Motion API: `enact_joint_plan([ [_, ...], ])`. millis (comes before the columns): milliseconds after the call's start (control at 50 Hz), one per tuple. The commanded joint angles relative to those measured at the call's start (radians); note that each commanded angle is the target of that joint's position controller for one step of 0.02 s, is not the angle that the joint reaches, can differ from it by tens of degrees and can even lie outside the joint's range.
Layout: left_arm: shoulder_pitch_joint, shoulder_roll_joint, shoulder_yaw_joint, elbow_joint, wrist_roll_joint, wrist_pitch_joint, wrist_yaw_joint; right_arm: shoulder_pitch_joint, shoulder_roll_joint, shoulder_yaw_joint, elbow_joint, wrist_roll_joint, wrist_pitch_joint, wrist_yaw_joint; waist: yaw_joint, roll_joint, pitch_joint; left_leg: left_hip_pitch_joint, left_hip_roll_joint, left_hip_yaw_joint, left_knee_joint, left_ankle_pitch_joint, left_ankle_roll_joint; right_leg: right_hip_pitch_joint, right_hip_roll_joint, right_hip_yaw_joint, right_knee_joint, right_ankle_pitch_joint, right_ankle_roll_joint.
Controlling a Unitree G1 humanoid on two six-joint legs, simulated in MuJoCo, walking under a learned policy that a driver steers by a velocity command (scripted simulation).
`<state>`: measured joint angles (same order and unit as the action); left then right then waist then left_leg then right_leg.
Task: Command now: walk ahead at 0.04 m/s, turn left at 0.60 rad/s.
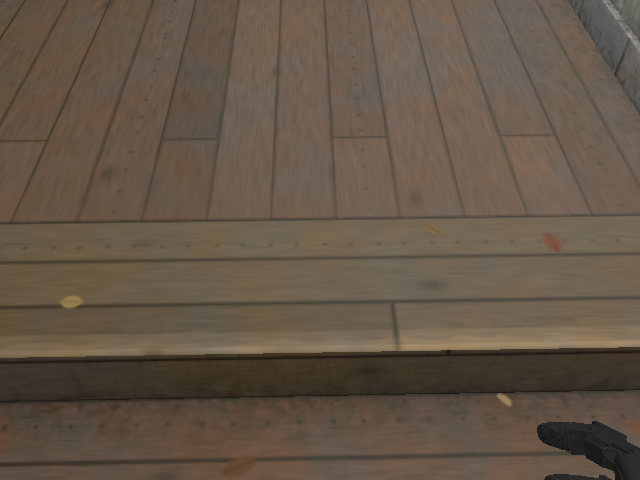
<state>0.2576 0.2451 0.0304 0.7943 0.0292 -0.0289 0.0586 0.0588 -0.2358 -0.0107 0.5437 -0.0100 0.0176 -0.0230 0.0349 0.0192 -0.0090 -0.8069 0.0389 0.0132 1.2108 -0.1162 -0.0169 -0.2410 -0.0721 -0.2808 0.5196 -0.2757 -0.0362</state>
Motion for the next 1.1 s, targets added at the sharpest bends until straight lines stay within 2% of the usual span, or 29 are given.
enact_joint_plan([
  [20,-0.214,0.144,0.025,-0.164,-0.005,-0.004,0.005,0.097,-0.053,-0.021,-0.033,-0.009,0.042,0.01,-0.073,-0.099,-0.052,0.213,0.041,0.016,0.002,-0.113,0.014,-0.049,-0.283,0.128,-0.16,0.401,-0.167],
  [100,-0.111,0.177,0.046,-0.153,-0.041,0.044,-0.018,0.054,-0.072,-0.051,-0.057,0.033,0.037,0.026,-0.021,-0.109,-0.06,0.359,-0.035,0.122,-0.529,-0.183,0.061,0.121,-0.254,0.101,0.002,0.442,-0.113],
  [120,-0.062,0.159,0.041,-0.126,-0.048,0.054,-0.026,0.088,-0.078,-0.065,-0.037,0.035,0.027,0.024,-0.021,-0.09,-0.07,0.435,-0.086,0.152,-0.695,-0.142,0.085,0.156,-0.222,0.079,0.101,0.484,-0.088],
  [140,-0.036,0.146,0.038,-0.113,-0.047,0.053,-0.03,0.161,-0.122,-0.085,-0.026,0.028,0.017,0.021,-0.052,-0.037,-0.061,0.567,-0.074,0.053,-0.778,-0.003,0.121,0.051,-0.166,0.053,0.283,0.447,-0.045],
  [160,-0.102,0.081,0.015,-0.186,-0.013,0.035,-0.029,0.231,-0.265,-0.12,-0.043,-0.001,0.015,0.008,-0.059,0.191,-0.073,0.817,0.146,-0.325,-0.713,0.617,0.23,-0.344,-0.055,0.054,0.614,-0.128,0.046],
  [180,-0.154,0.054,0.0,-0.235,-0.021,0.015,-0.031,0.246,-0.257,-0.105,-0.054,-0.033,0.003,0.013,-0.071,0.216,-0.201,0.862,0.306,-0.658,-0.764,0.552,0.452,-0.542,0.078,0.249,0.841,-0.373,0.119],
  [200,-0.158,0.078,0.009,-0.21,-0.039,0.006,-0.045,0.225,-0.207,-0.092,-0.069,-0.03,-0.014,0.019,-0.08,0.087,-0.213,0.8,0.322,-0.654,-0.804,0.385,0.463,-0.556,0.045,0.344,0.921,-0.361,0.132],
  [260,-0.195,0.043,-0.003,-0.225,-0.019,0.015,-0.031,0.056,-0.08,-0.043,-0.106,0.005,-0.01,-0.012,-0.022,0.02,-0.135,0.609,0.223,-0.437,-0.768,0.23,0.311,-0.522,0.001,0.364,0.826,-0.221,0.138],
  [300,-0.177,0.008,-0.014,-0.221,-0.009,0.03,-0.027,0.043,-0.05,-0.026,-0.1,-0.004,-0.009,-0.024,-0.004,0.032,-0.151,0.539,0.171,-0.342,-0.74,0.317,0.271,-0.425,0.017,0.318,0.708,-0.159,0.137],
  [340,-0.05,-0.016,-0.022,-0.156,-0.019,0.043,-0.027,0.02,-0.023,-0.007,-0.092,-0.038,-0.019,-0.019,0.017,0.059,-0.217,0.47,0.157,-0.234,-0.708,0.483,0.257,-0.247,0.018,0.29,0.663,-0.091,0.134],
  [400,-0.07,-0.064,-0.034,-0.139,-0.036,0.049,-0.043,0.136,0.026,0.011,0.0,-0.027,-0.024,0.002,-0.031,0.112,-0.181,0.464,0.151,-0.166,-0.727,0.343,0.223,-0.084,0.022,0.247,0.335,-0.118,0.103],
  [440,-0.107,-0.028,-0.017,-0.152,-0.043,0.043,-0.057,0.132,-0.005,0.0,0.017,-0.013,-0.026,0.007,-0.034,0.143,-0.113,0.482,0.117,-0.158,-0.726,0.063,0.191,-0.027,0.045,0.215,0.074,0.03,0.077],
  [460,-0.15,0.021,-0.006,-0.174,-0.019,0.047,-0.058,0.114,-0.026,-0.005,0.01,-0.019,-0.026,0.006,-0.048,0.142,-0.069,0.486,0.085,-0.157,-0.698,-0.044,0.148,-0.057,0.031,0.266,0.052,0.139,0.065],
  [480,-0.17,0.075,0.005,-0.203,-0.011,0.048,-0.059,0.12,-0.043,-0.015,0.008,-0.02,-0.027,-0.002,-0.071,0.084,-0.054,0.471,0.042,-0.132,-0.645,-0.169,0.111,-0.081,-0.007,0.338,0.038,0.317,0.038],
  [500,-0.185,0.113,0.017,-0.223,-0.021,0.048,-0.059,0.187,-0.01,-0.009,0.013,-0.022,-0.028,-0.007,-0.111,-0.076,-0.074,0.453,-0.016,-0.064,-0.598,-0.237,0.061,-0.06,-0.05,0.416,0.0,0.379,-0.028],
  [520,-0.202,0.093,0.017,-0.234,-0.03,0.047,-0.06,0.169,0.006,-0.006,0.012,-0.022,-0.027,-0.02,-0.106,-0.211,-0.056,0.489,-0.032,-0.014,-0.536,-0.244,0.002,-0.142,-0.098,0.54,-0.098,0.243,-0.108],
  [540,-0.192,0.047,0.008,-0.237,-0.023,0.045,-0.057,0.114,-0.014,-0.015,0.012,-0.011,-0.027,-0.034,-0.079,-0.233,-0.02,0.468,-0.038,-0.013,-0.502,-0.229,-0.027,-0.15,-0.12,0.596,-0.139,0.196,-0.145],
  [580,-0.146,0.042,0.012,-0.237,-0.018,0.038,-0.042,0.085,0.001,-0.019,0.011,-0.001,-0.017,-0.043,-0.058,-0.213,-0.04,0.425,-0.046,-0.021,-0.476,-0.227,-0.05,-0.079,-0.133,0.636,-0.113,0.276,-0.168],
  [700,-0.119,0.085,0.048,-0.28,-0.04,0.053,-0.009,0.084,0.027,-0.028,0.019,0.003,-0.029,-0.026,-0.039,-0.172,-0.136,0.428,-0.081,-0.017,-0.518,-0.211,-0.053,0.015,-0.098,0.635,-0.013,0.467,-0.168],
  [760,-0.152,0.077,0.054,-0.316,-0.048,0.066,-0.01,0.131,-0.005,-0.041,0.03,-0.005,-0.028,-0.018,-0.05,-0.061,-0.137,0.537,-0.047,-0.033,-0.583,-0.023,-0.012,-0.108,-0.018,0.578,0.083,0.372,-0.116],
  [780,-0.169,0.058,0.051,-0.329,-0.05,0.066,-0.013,0.166,-0.033,-0.049,0.038,-0.014,-0.025,-0.02,-0.06,0.033,-0.14,0.625,0.025,-0.096,-0.627,0.101,0.039,-0.227,0.031,0.515,0.179,0.28,-0.068],
  [800,-0.171,0.028,0.043,-0.333,-0.058,0.065,-0.017,0.185,-0.085,-0.063,0.04,-0.03,-0.016,-0.025,-0.064,0.224,-0.129,0.685,0.172,-0.261,-0.742,0.217,0.15,-0.37,0.125,0.383,0.355,0.048,0.011],
  [820,-0.156,0.056,0.052,-0.316,-0.055,0.063,-0.021,0.143,-0.101,-0.063,0.003,-0.052,-0.015,-0.03,-0.082,0.332,-0.124,0.659,0.388,-0.448,-0.816,0.408,0.315,-0.447,0.156,0.311,0.677,-0.379,0.083],
  [840,-0.12,0.096,0.067,-0.295,-0.059,0.058,-0.033,0.12,-0.073,-0.049,-0.031,-0.053,-0.015,-0.035,-0.072,0.177,-0.127,0.641,0.424,-0.453,-0.809,0.479,0.377,-0.495,0.121,0.356,0.972,-0.424,0.134],
  [860,-0.083,0.075,0.056,-0.281,-0.062,0.067,-0.04,0.086,-0.065,-0.042,-0.04,-0.037,-0.016,-0.043,-0.031,0.079,-0.094,0.622,0.361,-0.353,-0.773,0.39,0.325,-0.524,0.091,0.382,1.057,-0.354,0.149],
  [920,-0.147,0.046,0.027,-0.31,-0.044,0.07,-0.042,0.054,-0.073,-0.034,-0.037,-0.006,-0.026,-0.052,-0.035,0.024,-0.043,0.654,0.26,-0.187,-0.74,0.309,0.237,-0.596,0.056,0.375,0.954,-0.14,0.153],
  [980,-0.273,-0.018,-0.016,-0.347,-0.044,0.056,-0.062,0.106,-0.115,-0.05,-0.022,-0.006,-0.001,-0.06,-0.093,0.087,-0.06,0.68,0.226,-0.076,-0.757,0.258,0.216,-0.452,0.049,0.243,0.507,-0.213,0.136],
  [1040,-0.151,0.053,0.009,-0.315,-0.053,0.075,-0.067,0.077,-0.156,-0.067,-0.016,-0.004,-0.013,-0.038,-0.073,0.198,-0.118,0.605,0.282,-0.053,-0.742,0.315,0.22,-0.222,0.036,0.216,0.345,-0.111,0.105],
  [1100,-0.078,0.078,0.037,-0.283,-0.051,0.079,-0.065,0.146,-0.136,-0.061,0.057,0.018,-0.007,-0.018,-0.051,0.127,-0.083,0.561,0.209,0.044,-0.637,0.064,0.121,-0.043,0.121,0.16,0.002,0.05,0.023],
])
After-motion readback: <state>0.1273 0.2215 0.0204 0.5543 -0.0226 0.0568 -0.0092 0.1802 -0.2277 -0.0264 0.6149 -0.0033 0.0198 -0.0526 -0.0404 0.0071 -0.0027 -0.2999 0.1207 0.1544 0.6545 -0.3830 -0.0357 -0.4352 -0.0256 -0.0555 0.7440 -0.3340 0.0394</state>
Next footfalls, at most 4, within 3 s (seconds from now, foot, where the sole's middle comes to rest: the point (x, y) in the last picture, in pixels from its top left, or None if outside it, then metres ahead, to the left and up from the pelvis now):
0.14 left None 0.10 0.11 -0.77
0.46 right None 0.15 -0.12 -0.77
1.12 right None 0.11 -0.15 -0.77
1.56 left None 0.13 0.10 -0.77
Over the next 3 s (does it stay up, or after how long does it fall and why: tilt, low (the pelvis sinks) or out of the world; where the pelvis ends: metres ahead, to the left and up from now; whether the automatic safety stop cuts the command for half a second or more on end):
stays up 0.65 0.08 0.24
